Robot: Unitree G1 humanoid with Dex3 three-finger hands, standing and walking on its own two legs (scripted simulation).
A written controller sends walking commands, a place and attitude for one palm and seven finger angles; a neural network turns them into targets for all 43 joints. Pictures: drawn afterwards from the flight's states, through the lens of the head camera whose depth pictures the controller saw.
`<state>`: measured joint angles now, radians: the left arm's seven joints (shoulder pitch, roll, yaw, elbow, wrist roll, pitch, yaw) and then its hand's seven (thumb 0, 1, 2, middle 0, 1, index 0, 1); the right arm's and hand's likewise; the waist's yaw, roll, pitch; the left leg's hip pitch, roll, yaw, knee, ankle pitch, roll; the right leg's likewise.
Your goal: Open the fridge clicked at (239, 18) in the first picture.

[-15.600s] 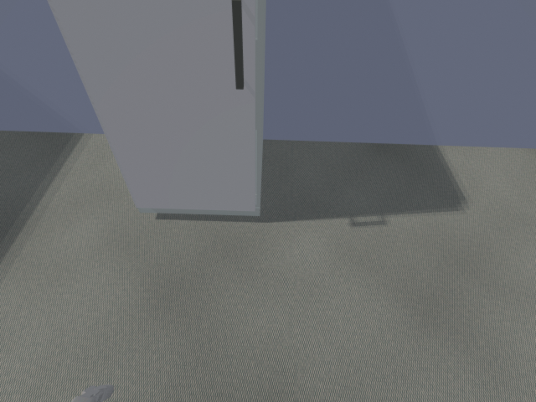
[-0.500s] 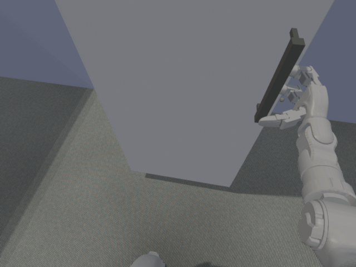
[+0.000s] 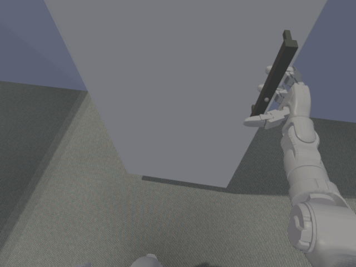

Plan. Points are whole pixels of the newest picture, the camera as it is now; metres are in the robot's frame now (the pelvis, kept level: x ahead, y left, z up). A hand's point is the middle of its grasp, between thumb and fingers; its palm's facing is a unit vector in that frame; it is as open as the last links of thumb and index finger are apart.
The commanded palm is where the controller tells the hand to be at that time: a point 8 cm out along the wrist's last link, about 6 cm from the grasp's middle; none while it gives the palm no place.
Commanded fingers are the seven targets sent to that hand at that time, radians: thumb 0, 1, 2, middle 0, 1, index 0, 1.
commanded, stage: slide the fingers in behind the handle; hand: right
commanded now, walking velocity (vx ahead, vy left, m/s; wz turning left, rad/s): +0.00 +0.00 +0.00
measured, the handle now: (268, 83) +0.52 -0.13 +0.11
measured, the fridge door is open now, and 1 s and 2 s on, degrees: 0 0 0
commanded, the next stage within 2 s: grip the handle and tug to test in 0.98 s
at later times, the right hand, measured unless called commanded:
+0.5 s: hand (259, 99) +0.47 -0.10 +0.11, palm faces +0.01 +1.00 +0.00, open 14.1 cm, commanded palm +0.44 -0.15 +0.12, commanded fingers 0.00 0.50 -0.30 0.30 1.20 0.30 1.20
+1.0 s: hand (258, 100) +0.47 -0.10 +0.11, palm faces +0.01 +1.00 +0.00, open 14.2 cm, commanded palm +0.44 -0.15 +0.12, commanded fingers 0.00 0.50 -0.30 0.30 1.20 0.30 1.20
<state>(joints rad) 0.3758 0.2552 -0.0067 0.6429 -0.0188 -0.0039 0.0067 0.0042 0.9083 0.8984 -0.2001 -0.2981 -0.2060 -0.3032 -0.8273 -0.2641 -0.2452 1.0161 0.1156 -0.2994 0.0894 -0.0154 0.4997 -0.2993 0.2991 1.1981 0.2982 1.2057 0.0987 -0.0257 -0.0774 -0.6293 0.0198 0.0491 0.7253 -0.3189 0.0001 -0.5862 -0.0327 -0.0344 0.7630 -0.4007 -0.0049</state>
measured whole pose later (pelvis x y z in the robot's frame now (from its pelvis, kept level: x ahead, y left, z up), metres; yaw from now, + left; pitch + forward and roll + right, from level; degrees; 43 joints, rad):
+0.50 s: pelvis +0.00 +0.01 +0.00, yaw +0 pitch +12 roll +0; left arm 0.36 0.25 0.00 0.65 -0.02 -0.01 0.00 0.00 0.91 0.90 -0.20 -0.30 -0.21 -0.30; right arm -0.82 -0.22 -0.20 1.00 0.11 -0.30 0.02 -0.02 0.50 -0.30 0.29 1.20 0.28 1.20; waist 0.09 -0.03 -0.07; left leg -0.61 0.02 0.05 0.72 -0.32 0.01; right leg -0.57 -0.03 -0.03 0.75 -0.39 0.00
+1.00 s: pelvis +0.00 +0.01 +0.00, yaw +0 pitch +12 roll +0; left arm 0.37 0.25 0.01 0.65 -0.02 -0.01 0.00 0.00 0.91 0.90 -0.20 -0.30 -0.20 -0.30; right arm -0.79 -0.21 -0.19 0.96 0.12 -0.30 0.02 -0.02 0.50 -0.30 0.26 1.20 0.26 1.20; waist 0.09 -0.03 -0.08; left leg -0.60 0.02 0.05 0.71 -0.32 0.01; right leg -0.55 -0.03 -0.03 0.74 -0.39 0.00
